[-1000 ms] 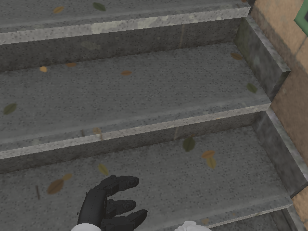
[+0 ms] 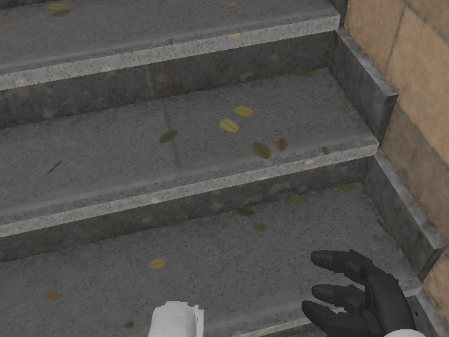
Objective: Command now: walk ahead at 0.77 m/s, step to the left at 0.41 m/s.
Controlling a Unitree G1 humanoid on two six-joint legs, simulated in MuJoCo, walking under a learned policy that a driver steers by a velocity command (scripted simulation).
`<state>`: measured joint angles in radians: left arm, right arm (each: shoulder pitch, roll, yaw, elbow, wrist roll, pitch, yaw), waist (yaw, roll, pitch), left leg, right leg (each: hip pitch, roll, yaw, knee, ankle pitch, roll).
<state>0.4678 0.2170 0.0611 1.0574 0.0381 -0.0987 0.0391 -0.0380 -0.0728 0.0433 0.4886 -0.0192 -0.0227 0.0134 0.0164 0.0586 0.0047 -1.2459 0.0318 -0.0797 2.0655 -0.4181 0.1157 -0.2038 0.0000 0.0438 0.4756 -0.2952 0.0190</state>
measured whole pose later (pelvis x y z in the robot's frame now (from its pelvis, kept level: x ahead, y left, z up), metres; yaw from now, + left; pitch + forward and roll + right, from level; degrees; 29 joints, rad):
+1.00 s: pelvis +0.41 +0.03 +0.31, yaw +3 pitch +1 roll -2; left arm -0.01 0.17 -0.03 0.93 -0.02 -0.13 -0.13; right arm 0.15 -0.17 -0.01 0.89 0.01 -0.05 0.05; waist 0.00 0.02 -0.03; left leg -0.46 0.06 -0.01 0.77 -0.35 -0.02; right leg -0.44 0.03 -0.08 0.73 -0.30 -0.04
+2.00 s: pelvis +0.75 +0.17 +0.48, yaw +0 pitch +5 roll -2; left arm 0.27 0.22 0.04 0.96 0.06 -0.07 -0.04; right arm 0.21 -0.20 -0.05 0.72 0.01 -0.08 0.03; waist -0.03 0.03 -0.09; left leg -0.93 -0.10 -0.19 2.03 -0.14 0.20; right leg -0.51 0.07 -0.14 0.75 -0.27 -0.13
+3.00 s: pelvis +1.21 +0.21 +0.71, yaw +2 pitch +3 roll -3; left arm -0.08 0.09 0.00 0.60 0.01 -0.01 0.09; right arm 0.50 -0.14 -0.08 0.91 0.06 -0.10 0.02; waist -0.07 0.05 0.06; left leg -0.19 -0.05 -0.17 1.03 -0.30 0.02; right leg -0.99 -0.04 -0.18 1.26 -0.32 -0.10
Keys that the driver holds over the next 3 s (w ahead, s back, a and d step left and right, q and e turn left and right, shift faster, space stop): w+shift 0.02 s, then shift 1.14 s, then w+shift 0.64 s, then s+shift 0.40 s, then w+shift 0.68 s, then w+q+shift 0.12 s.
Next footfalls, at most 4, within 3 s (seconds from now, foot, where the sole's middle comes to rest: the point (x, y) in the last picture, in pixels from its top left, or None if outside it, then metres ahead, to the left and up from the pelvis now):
0.10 left None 0.23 0.18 -0.60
0.56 right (280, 282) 0.50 -0.06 -0.43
0.94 left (178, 286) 0.49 0.17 -0.43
1.52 left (141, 279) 0.51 0.26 -0.43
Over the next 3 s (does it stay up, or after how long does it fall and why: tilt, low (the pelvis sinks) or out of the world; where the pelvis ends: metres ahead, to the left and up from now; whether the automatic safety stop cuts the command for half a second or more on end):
stays up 1.21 0.21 0.71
